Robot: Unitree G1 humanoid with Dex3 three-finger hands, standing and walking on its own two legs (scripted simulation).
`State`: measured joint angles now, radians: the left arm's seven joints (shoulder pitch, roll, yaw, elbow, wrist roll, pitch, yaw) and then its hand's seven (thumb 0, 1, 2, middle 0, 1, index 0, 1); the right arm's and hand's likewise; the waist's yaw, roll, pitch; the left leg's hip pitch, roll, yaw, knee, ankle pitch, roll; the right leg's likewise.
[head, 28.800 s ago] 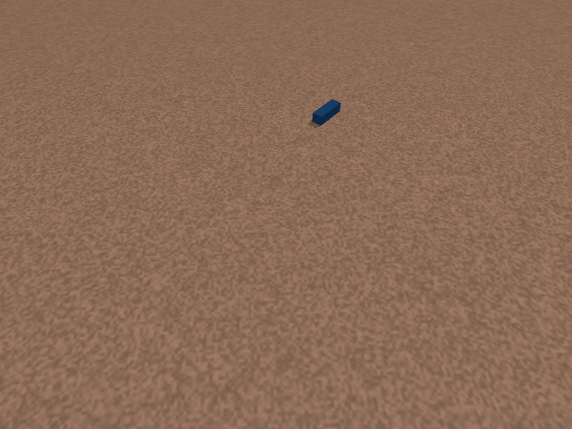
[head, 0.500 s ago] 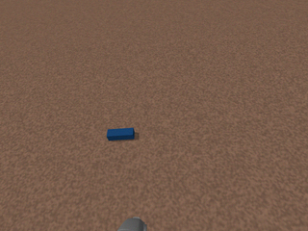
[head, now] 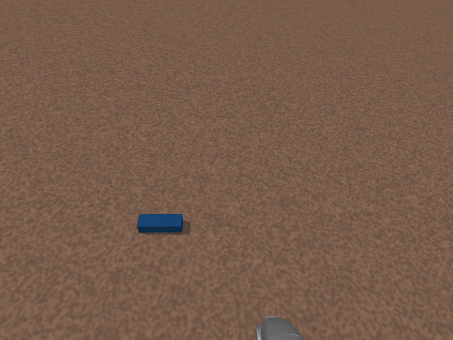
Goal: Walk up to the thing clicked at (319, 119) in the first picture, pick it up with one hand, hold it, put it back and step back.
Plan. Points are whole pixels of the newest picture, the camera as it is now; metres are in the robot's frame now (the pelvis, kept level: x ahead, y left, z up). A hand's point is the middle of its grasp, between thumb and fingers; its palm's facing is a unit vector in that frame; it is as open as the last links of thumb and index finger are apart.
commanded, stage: walk up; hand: left
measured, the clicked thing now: (160, 223) +0.74 +0.27 -0.75
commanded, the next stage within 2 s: none
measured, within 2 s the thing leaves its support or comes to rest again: neither
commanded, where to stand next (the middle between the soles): +0.33 +0.00 m, yaw +0 degrees
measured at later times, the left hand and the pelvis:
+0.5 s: hand (110, 307) +0.21 +0.23 -0.12, palm faces -0.04 -0.92 -0.40, open 7.4 cm; pelvis +0.14 -0.04 +0.00, yaw -1 degrees
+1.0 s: hand (97, 278) +0.28 +0.29 -0.17, palm faces -0.07 -0.94 -0.34, open 7.4 cm; pelvis +0.23 +0.02 -0.01, yaw -1 degrees
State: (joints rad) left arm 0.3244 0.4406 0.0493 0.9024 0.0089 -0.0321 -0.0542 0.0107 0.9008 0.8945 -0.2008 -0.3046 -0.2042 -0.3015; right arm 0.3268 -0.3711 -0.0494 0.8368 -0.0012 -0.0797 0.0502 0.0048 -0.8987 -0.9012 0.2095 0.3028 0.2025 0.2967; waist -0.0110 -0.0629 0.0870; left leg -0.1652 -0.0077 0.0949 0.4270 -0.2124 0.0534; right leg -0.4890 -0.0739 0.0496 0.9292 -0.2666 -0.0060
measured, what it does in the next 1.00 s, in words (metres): walks ahead: right foot, then left foot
